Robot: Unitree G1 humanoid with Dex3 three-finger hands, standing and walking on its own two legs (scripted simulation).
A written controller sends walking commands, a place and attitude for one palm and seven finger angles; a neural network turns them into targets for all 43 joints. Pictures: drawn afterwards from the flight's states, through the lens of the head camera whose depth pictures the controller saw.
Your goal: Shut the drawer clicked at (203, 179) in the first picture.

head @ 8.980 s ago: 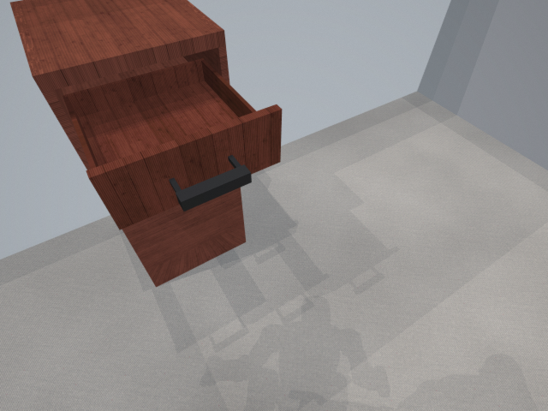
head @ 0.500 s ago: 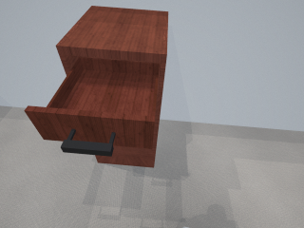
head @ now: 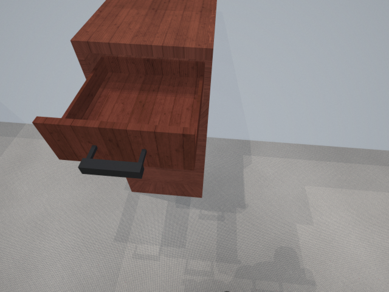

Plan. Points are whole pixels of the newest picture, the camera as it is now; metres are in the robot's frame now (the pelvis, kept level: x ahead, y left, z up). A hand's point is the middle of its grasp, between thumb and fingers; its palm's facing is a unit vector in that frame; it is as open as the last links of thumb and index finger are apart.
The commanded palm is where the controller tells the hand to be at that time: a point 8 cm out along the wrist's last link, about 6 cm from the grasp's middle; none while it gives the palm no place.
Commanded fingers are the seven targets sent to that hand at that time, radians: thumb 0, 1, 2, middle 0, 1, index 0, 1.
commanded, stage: come to a stop and stand still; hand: left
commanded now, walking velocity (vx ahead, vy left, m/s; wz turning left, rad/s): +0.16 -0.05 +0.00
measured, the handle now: (115, 159) +0.38 +0.22 +0.03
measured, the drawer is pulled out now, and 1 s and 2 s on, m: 0.29 0.29 0.29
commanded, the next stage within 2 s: look again from close up in 0.32 s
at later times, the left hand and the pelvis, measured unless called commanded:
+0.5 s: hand out of the picture +0.01 +0.17 -0.17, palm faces -0.03 -0.97 -0.22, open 7.4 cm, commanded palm none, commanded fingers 0.00 0.90 0.90 -0.20 -0.30 -0.20 -0.30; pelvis -0.01 -0.01 +0.00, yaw -3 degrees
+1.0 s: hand out of the picture +0.02 +0.16 -0.17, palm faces +0.05 -0.98 -0.20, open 7.3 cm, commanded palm none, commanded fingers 0.00 0.90 0.90 -0.20 -0.30 -0.20 -0.30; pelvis +0.01 -0.01 +0.01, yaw +0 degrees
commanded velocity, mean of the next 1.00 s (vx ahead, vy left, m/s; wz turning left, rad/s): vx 0.04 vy -0.04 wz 0.00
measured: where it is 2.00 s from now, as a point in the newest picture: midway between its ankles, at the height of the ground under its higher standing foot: outside the picture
